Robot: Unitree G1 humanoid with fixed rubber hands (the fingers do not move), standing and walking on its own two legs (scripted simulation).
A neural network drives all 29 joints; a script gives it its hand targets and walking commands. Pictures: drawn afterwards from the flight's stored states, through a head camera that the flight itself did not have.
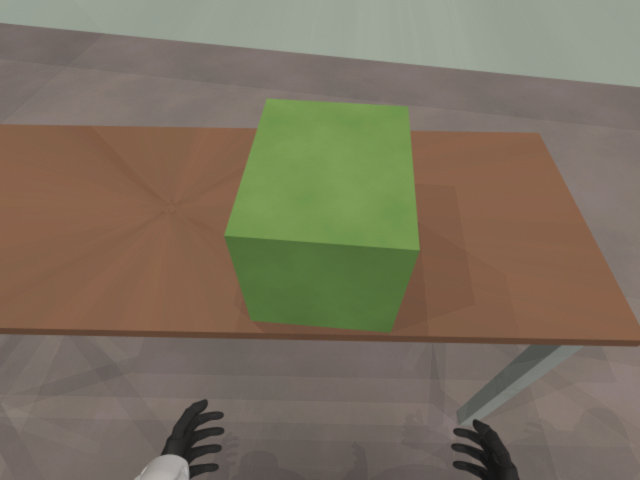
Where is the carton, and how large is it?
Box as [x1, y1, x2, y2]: [224, 99, 419, 332]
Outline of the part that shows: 266,99 224,234 251,320 390,332 419,250 407,106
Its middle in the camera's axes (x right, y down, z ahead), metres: +0.01 -0.04 +0.58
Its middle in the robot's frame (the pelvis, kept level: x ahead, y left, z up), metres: +0.47 +0.02 +0.03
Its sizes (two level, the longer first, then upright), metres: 0.268 0.214 0.211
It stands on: a table, 0.71 m high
